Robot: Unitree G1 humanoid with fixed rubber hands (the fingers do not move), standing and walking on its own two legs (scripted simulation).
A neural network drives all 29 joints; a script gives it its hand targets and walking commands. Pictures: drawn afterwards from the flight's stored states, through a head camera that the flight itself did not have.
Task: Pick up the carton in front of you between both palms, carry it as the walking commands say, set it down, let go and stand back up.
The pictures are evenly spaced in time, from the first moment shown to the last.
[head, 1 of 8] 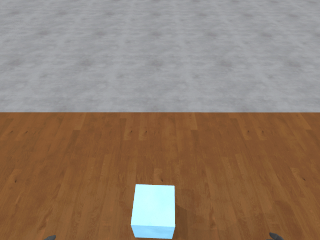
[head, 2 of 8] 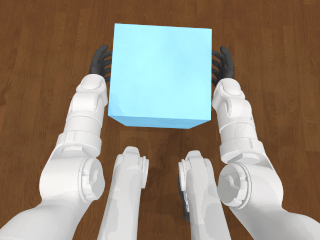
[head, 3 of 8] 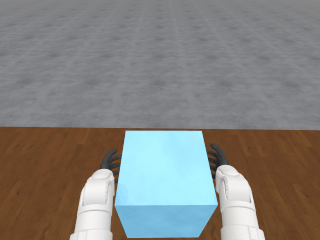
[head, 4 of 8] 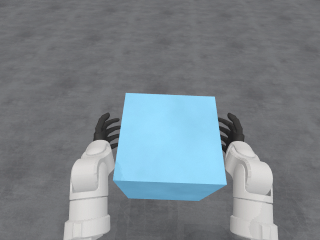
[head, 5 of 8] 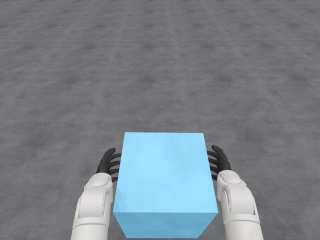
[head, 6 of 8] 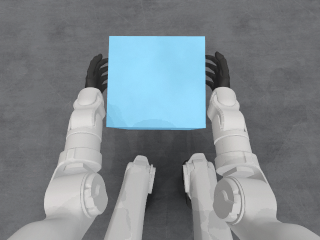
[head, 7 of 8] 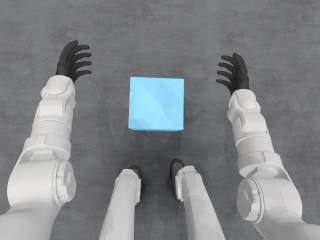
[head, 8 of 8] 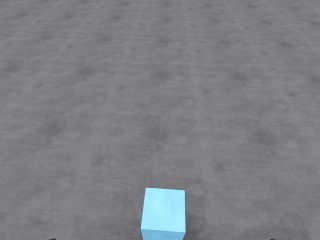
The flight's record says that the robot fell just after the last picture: no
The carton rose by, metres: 0.69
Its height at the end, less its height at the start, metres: -0.06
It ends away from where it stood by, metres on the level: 2.98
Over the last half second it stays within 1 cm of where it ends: yes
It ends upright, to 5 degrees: yes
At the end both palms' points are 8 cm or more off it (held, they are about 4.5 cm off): yes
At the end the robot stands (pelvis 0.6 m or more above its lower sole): yes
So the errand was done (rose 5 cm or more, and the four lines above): yes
